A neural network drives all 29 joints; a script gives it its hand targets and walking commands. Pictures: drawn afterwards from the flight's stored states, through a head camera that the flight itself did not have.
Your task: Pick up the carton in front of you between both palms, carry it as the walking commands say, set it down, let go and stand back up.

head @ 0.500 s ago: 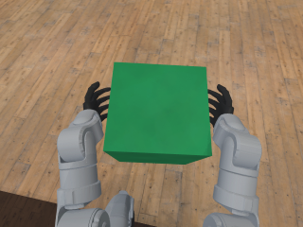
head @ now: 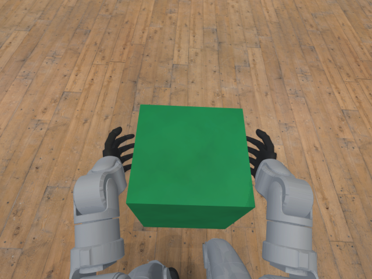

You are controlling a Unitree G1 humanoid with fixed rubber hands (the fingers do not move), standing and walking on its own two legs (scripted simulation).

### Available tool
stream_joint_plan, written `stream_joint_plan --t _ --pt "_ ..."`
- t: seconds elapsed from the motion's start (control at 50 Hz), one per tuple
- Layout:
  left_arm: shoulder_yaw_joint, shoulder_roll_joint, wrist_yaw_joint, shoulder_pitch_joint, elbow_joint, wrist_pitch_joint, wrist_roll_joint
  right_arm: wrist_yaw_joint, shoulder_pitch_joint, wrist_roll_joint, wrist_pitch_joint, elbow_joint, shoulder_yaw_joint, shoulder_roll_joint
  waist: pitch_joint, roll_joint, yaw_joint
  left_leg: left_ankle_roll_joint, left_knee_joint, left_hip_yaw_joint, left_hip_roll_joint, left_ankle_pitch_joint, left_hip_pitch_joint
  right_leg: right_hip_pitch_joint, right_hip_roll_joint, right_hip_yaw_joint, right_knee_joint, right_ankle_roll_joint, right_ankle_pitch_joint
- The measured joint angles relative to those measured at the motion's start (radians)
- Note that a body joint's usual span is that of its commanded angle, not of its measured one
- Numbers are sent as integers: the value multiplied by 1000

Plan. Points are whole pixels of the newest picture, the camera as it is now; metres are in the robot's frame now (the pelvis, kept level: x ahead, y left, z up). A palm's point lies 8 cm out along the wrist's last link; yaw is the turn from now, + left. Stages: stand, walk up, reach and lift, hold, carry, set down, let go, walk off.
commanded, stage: carry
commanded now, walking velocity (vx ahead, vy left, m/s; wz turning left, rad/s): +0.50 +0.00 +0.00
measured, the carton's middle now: (187, 174) +0.33 -0.02 -0.02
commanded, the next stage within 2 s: none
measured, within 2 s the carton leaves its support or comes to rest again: neither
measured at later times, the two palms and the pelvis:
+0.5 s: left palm (83, 49) +0.60 +0.22 +0.11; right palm (206, 38) +0.64 -0.08 +0.12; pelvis +0.32 +0.02 +0.04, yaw +6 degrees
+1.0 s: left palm out of the picture +0.85 +0.28 +0.12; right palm out of the picture +0.85 -0.02 +0.13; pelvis +0.63 +0.12 +0.04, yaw +2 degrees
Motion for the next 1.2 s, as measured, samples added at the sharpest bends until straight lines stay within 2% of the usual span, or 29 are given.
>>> stream_joint_plan --t 0.08,0.16,0.22,0.28,0.3,0.32,0.36,0.4,0.42,0.46,0.54,0.6,0.7,0.72,0.74,0.78,0.82,0.86,0.92,1.0,1.1,1.16,1.2 --pt "-10 -12 -21 61 -27 -76 14 20 32 -11 -78 5 13 16 24 12 -5 2 -43 -19 -18 -44 70 -130 -25 -33 -107 -6 90" --pt "-31 1 -41 104 -13 -130 26 36 67 -36 -130 23 34 26 3 27 0 -4 -121 -53 -32 -82 180 -144 -14 -66 -271 -16 177" --pt "-40 6 -51 123 6 -155 34 45 87 -57 -149 32 44 30 -29 38 10 -12 -187 -78 -36 -110 279 -73 18 -108 -501 -22 273" --pt "-51 7 -54 128 27 -166 36 53 102 -72 -156 37 46 25 -61 34 27 -36 -194 -72 -39 -126 365 66 59 -173 -765 -28 359" --pt "-63 5 -49 123 37 -166 34 52 109 -74 -154 34 47 21 -70 30 32 -52 -141 -59 -37 -127 373 130 71 -196 -840 -35 393" --pt "-73 4 -47 114 51 -165 38 53 114 -76 -148 28 43 14 -79 29 39 -76 -45 -42 -29 -121 358 195 78 -202 -891 -53 369" --pt "-76 2 -34 85 67 -163 41 57 92 -70 -141 36 44 -11 -84 44 68 -146 263 -68 -6 -114 251 228 91 -209 -863 -79 267" --pt "-81 10 -21 79 54 -147 29 55 86 -63 -135 34 50 -17 -96 28 97 -168 502 -118 3 -126 129 268 93 -201 -871 -81 239" --pt "-84 16 -16 86 39 -136 19 54 91 -64 -129 24 51 -11 -105 17 107 -169 537 -132 19 -109 82 297 92 -195 -895 -74 237" --pt "-91 23 -8 110 3 -111 2 52 108 -79 -109 -9 47 12 -126 -1 117 -173 470 -148 63 -70 14 360 83 -182 -957 -63 231" --pt "-108 12 0 163 -90 -57 -10 59 166 -85 -53 -107 75 14 -169 -15 120 -200 130 -143 127 -41 -40 470 47 -156 -1055 -35 209" --pt "-141 19 1 204 -160 -9 -14 58 221 -79 -4 -189 105 6 -195 -10 108 -207 -74 -111 145 63 -42 541 21 -142 -1084 -6 167" --pt "-185 27 -3 281 -266 78 -14 43 310 -73 89 -314 146 0 -230 2 87 -206 -261 -19 137 176 26 644 -11 -122 -1034 49 34" --pt "-188 28 -6 296 -288 93 -12 44 319 -70 106 -331 154 0 -234 3 85 -194 -276 -4 133 194 51 645 -19 -117 -974 60 -15" --pt "-181 29 -9 311 -304 104 -11 42 327 -71 112 -332 169 0 -240 -16 79 -168 -241 12 122 211 52 615 -44 -115 -872 63 -40" --pt "-171 28 -12 348 -327 129 -10 40 341 -74 129 -323 194 0 -245 -22 64 -136 -185 30 120 151 60 492 -46 -83 -579 53 -54" --pt "-180 27 -13 378 -344 154 -4 39 370 -75 152 -335 203 2 -241 -6 57 -133 -206 31 127 109 103 363 -26 -75 -355 39 -49" --pt "-195 26 -18 399 -352 169 3 39 404 -78 168 -358 206 4 -235 4 52 -144 -260 28 128 106 159 266 -27 -92 -299 35 8" --pt "-211 23 -27 419 -367 169 14 40 435 -82 174 -390 208 7 -228 12 43 -145 -344 22 126 98 247 170 -41 -113 -394 44 89" --pt "-225 21 -32 436 -406 158 25 44 442 -79 169 -425 209 7 -228 14 38 -157 -420 16 123 67 356 106 -56 -134 -608 58 199" --pt "-226 20 -32 448 -459 160 28 48 433 -77 173 -456 219 6 -235 16 46 -192 -448 13 123 -25 491 111 -46 -184 -809 38 311" --pt "-224 22 -32 439 -458 169 25 49 425 -84 187 -463 220 6 -237 31 51 -222 -383 2 143 -126 550 173 -20 -234 -886 15 311" --pt "-229 23 -32 419 -417 162 23 49 415 -89 193 -450 203 3 -234 62 63 -230 -174 -8 192 -188 502 195 1 -257 -844 -27 325"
